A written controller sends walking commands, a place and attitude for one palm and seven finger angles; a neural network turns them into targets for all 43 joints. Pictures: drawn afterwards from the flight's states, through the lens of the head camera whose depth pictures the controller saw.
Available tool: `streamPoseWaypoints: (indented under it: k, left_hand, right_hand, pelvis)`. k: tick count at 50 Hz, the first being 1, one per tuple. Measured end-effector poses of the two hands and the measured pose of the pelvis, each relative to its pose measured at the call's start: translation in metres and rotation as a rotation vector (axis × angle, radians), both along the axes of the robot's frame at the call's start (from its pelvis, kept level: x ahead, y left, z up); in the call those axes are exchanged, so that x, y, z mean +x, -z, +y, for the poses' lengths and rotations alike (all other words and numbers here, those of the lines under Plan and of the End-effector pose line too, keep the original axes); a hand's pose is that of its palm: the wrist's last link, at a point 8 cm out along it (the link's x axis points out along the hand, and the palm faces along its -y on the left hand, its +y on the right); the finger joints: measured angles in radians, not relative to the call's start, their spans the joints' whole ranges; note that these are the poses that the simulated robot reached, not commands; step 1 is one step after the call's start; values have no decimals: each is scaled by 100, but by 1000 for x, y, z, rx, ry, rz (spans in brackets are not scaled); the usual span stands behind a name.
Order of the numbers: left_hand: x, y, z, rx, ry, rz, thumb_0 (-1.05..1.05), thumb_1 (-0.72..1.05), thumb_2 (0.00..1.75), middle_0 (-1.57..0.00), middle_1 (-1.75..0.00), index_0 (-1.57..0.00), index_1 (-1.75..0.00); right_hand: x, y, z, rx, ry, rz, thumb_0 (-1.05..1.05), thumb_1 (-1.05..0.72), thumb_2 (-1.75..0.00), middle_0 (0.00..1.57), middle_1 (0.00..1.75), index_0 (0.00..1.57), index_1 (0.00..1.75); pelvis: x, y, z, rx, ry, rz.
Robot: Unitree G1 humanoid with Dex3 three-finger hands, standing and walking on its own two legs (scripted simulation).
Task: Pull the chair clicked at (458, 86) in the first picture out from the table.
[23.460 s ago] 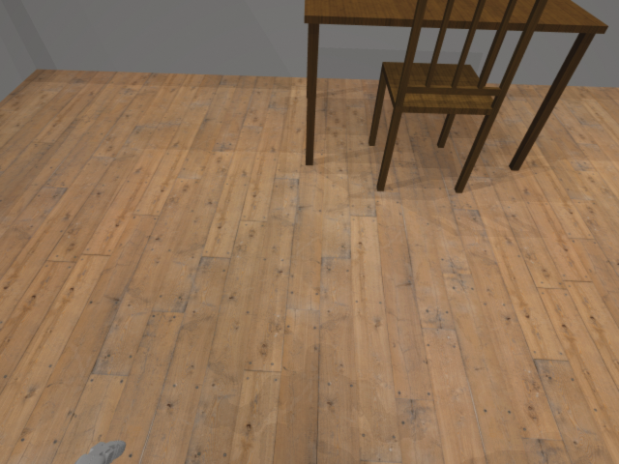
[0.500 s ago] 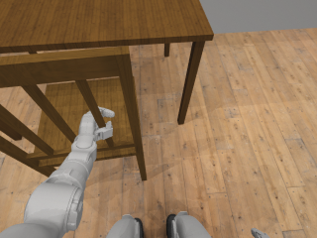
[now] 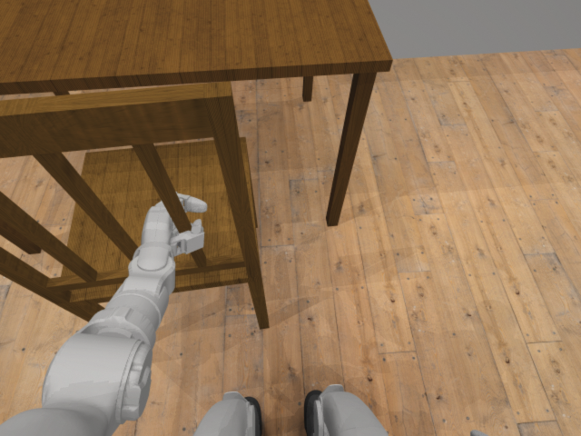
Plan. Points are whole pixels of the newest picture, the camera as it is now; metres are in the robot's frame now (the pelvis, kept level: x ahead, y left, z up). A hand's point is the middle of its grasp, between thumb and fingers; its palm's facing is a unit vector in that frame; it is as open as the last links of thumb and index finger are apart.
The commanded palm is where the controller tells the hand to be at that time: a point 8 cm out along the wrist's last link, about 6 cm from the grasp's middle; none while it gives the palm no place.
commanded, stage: step backward, pulling the chair out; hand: left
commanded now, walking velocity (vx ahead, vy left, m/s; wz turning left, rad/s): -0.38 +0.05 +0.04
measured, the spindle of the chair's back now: (109, 225) +0.42 +0.26 -0.01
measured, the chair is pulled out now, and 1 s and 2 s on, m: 0.18 0.18 0.21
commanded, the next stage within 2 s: stop walking, hand still on the chair in 1.32 s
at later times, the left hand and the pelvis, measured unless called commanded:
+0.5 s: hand (197, 235) +0.42 +0.13 -0.04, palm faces +0.00 -0.97 -0.23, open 5.1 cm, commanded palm +0.43 +0.18 -0.03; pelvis +0.00 +0.01 +0.00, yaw +0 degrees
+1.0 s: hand (197, 235) +0.42 +0.13 -0.04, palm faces +0.00 -0.97 -0.22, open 5.1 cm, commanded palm +0.42 +0.18 -0.03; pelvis -0.01 +0.01 +0.00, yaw +0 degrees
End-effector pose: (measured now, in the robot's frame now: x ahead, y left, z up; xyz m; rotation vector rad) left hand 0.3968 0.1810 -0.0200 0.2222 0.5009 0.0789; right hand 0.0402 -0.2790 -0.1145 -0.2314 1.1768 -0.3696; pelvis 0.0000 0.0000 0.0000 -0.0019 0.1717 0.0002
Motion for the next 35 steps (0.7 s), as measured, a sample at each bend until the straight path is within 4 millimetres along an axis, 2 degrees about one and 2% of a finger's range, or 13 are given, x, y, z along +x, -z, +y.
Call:
streamPoseWaypoints:
  k: [6, 19, 35]
  left_hand:
    - [0, 0, 0, -6, 13, 0, 2, 72, 83, -35, -128, -49, -145]
    - [0, 0, 0, -5, 12, -3, 2, 71, 83, -35, -129, -49, -145]
    - [1, 0, 1, -7, 32, -6, 2, 71, 83, -34, -131, -49, -145]
  right_hand:
    - [4, -3, 3, -9, 3, -14, 1, -90, -90, 20, 30, 21, 30]
    - [10, 8, 23, 49, 0, -35, 1, -90, -90, 21, 30, 21, 30]
    - [-1, 5, 21, 19, 11, -10, 1, -90, -90, 21, 30, 21, 30]
  pelvis:
    - [0, -1, 3, -4, 8, 0]
    - [-1, 2, 4, -4, 10, 3]
    - [-3, 3, 10, -7, 11, 5]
